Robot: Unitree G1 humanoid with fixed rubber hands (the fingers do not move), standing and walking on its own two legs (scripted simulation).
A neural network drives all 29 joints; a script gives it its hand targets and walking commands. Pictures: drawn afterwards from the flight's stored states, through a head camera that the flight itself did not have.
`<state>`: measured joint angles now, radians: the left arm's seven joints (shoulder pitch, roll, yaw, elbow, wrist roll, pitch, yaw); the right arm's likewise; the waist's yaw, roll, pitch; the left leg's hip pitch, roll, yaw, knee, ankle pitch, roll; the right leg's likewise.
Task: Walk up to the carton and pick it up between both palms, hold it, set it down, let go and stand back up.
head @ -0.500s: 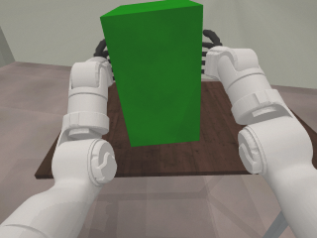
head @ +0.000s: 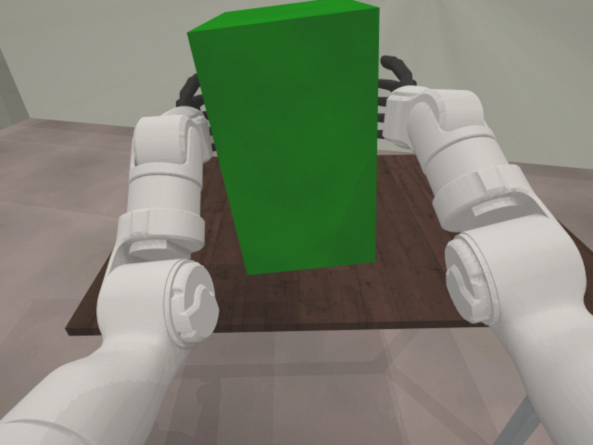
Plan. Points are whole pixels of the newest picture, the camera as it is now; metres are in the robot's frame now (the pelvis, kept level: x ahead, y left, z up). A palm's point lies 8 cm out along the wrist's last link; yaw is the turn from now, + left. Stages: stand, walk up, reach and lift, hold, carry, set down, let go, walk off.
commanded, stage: hold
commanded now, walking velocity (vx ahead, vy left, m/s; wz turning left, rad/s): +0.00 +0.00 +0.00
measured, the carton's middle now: (296, 130) +0.40 -0.01 +0.30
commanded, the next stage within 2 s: none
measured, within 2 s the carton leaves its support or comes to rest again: neither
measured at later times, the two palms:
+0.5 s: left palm (191, 125) +0.38 +0.12 +0.32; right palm (400, 108) +0.37 -0.13 +0.34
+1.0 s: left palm (192, 128) +0.38 +0.12 +0.32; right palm (399, 111) +0.37 -0.13 +0.34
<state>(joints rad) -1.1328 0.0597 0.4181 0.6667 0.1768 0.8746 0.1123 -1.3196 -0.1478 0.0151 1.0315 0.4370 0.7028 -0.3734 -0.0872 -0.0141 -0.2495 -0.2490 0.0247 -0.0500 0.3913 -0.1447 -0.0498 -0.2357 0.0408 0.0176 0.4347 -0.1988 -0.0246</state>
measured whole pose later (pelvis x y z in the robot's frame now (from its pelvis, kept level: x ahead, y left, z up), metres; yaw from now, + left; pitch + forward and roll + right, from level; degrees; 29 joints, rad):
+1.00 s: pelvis +0.00 +0.00 +0.00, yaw +0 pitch +0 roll +0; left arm -1.13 0.06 0.42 0.68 0.18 0.87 0.11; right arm -1.32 -0.15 0.04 1.03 0.44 0.71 -0.37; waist -0.09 -0.01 -0.25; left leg -0.25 0.02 -0.05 0.39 -0.15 -0.05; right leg -0.23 0.04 0.02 0.43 -0.20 -0.02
